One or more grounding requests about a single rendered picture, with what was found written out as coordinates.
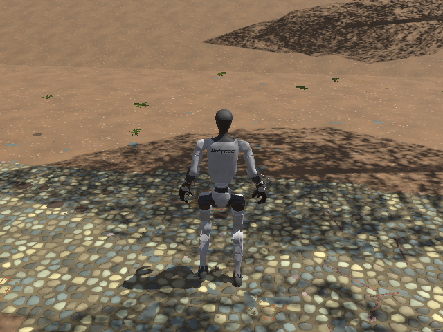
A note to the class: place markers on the robot right upper arm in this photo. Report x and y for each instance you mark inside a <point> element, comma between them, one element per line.
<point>248,157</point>

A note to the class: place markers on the robot left hand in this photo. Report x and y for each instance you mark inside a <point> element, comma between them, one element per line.
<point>182,193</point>

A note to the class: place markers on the robot left upper arm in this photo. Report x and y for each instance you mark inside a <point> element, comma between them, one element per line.
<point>200,146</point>

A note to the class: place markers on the left robot shin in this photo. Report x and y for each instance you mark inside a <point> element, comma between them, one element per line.
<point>203,246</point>

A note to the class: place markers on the right robot foot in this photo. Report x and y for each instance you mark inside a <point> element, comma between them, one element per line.
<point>237,280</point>

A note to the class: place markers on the left robot forearm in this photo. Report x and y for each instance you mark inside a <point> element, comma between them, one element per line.
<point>187,181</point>

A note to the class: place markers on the right robot forearm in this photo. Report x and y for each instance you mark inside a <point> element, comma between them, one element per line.
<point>258,182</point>

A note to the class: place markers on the robot right hand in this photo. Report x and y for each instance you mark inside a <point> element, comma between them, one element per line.
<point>259,194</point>

